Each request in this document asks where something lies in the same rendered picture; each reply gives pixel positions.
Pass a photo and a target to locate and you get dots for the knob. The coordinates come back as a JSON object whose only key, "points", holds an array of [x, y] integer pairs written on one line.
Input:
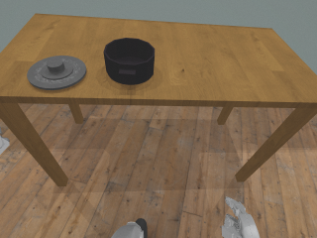
{"points": [[55, 65]]}

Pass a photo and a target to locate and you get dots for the robot left foot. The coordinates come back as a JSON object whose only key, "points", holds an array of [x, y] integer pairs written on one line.
{"points": [[143, 224]]}

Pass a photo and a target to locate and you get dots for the right robot hand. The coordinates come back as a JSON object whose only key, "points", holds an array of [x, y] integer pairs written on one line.
{"points": [[243, 227]]}

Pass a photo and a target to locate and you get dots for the robot left shin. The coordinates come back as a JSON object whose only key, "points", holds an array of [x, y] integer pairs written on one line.
{"points": [[133, 223]]}

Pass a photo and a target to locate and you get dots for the table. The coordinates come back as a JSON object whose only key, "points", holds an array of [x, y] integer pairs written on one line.
{"points": [[196, 65]]}

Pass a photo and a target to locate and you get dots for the lid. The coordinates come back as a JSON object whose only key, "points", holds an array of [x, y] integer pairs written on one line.
{"points": [[40, 77]]}

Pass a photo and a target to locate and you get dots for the left robot hand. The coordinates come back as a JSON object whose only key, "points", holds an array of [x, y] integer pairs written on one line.
{"points": [[4, 144]]}

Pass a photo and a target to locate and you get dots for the pot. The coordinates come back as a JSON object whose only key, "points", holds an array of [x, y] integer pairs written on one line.
{"points": [[129, 61]]}

